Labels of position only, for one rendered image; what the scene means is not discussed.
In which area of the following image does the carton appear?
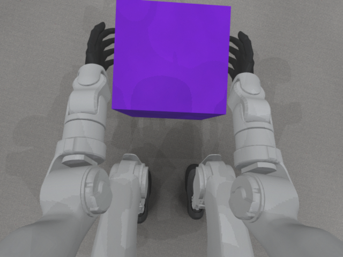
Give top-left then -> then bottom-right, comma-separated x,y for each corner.
112,0 -> 231,120

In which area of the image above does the left robot upper arm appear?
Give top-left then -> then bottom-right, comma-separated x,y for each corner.
0,165 -> 113,257

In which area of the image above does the left robot hand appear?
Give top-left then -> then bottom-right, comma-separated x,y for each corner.
85,22 -> 115,71

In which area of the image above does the robot right forearm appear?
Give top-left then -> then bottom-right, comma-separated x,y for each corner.
227,72 -> 293,185

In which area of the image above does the right robot upper arm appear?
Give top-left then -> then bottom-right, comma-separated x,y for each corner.
228,172 -> 343,257

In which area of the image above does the robot left forearm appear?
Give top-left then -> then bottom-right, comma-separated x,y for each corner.
40,64 -> 111,205

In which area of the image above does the right robot thigh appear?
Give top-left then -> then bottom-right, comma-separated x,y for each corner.
195,161 -> 254,257

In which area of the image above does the right robot hand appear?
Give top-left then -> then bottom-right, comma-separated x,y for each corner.
228,31 -> 255,82

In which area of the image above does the robot right shin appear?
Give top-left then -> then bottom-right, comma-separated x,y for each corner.
191,154 -> 236,209

